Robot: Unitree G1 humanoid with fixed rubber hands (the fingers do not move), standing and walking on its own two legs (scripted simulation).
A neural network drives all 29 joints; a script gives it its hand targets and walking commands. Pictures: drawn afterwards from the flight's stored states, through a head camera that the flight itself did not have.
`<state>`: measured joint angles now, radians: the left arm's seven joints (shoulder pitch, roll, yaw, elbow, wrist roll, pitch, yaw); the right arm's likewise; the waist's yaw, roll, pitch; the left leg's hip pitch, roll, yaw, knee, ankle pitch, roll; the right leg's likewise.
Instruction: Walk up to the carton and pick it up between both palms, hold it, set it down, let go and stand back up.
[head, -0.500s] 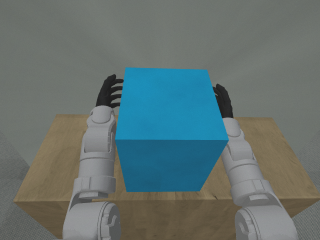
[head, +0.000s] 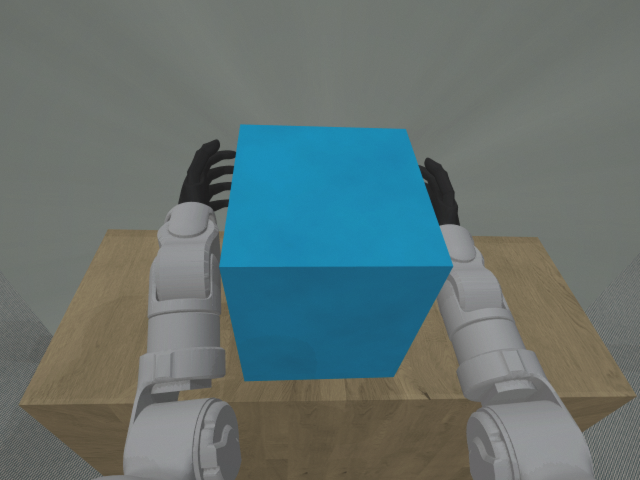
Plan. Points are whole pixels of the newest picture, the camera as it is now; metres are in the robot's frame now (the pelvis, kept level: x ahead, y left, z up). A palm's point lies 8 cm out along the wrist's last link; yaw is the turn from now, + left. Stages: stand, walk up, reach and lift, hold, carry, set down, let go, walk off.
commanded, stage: reach and lift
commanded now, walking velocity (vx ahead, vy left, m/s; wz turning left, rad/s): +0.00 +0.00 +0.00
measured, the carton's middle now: (322, 259) +0.35 -0.01 +0.11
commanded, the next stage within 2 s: hold in 0.52 s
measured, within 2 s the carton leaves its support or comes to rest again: neither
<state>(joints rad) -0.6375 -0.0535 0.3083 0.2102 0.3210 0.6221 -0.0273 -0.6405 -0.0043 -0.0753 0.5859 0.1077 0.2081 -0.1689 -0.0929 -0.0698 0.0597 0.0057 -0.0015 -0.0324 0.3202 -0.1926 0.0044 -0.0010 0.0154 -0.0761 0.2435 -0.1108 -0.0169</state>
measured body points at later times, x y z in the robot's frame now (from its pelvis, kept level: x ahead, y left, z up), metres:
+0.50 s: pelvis +0.00 +0.00 +0.00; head -0.03 +0.04 +0.45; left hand +0.39 +0.14 +0.19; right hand +0.38 -0.15 +0.18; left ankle +0.00 +0.11 -0.75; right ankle +0.03 -0.10 -0.75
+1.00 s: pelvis -0.01 +0.00 +0.00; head -0.06 +0.03 +0.44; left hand +0.37 +0.16 +0.21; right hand +0.38 -0.14 +0.21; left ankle +0.00 +0.11 -0.75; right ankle +0.03 -0.10 -0.75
